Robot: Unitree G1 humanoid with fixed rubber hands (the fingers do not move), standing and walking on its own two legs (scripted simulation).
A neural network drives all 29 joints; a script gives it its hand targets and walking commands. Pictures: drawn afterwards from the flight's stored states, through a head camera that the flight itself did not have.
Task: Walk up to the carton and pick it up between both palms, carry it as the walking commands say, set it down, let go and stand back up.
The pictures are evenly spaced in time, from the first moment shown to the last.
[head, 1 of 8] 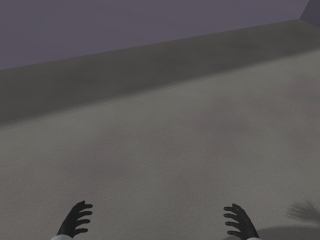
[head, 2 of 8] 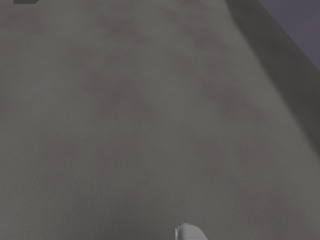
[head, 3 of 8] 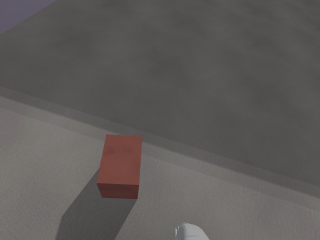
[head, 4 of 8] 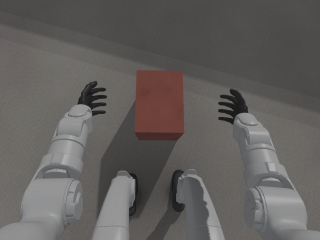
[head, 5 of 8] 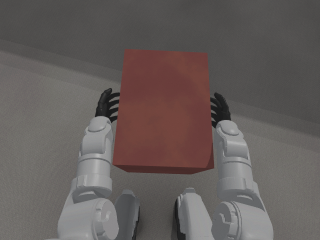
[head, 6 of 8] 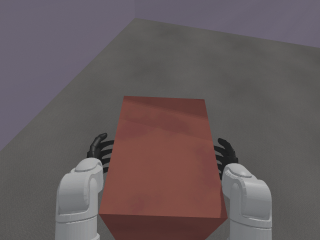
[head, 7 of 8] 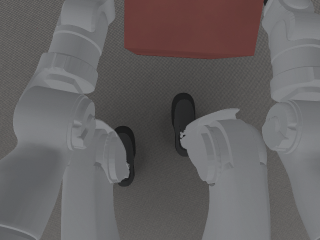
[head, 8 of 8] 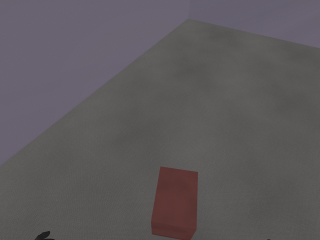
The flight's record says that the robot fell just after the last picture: no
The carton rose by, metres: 0.66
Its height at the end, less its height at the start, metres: +0.00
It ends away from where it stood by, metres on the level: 1.98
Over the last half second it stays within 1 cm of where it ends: yes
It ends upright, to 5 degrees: yes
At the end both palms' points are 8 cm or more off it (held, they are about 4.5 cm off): yes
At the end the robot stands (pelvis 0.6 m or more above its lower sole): yes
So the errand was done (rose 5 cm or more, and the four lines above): yes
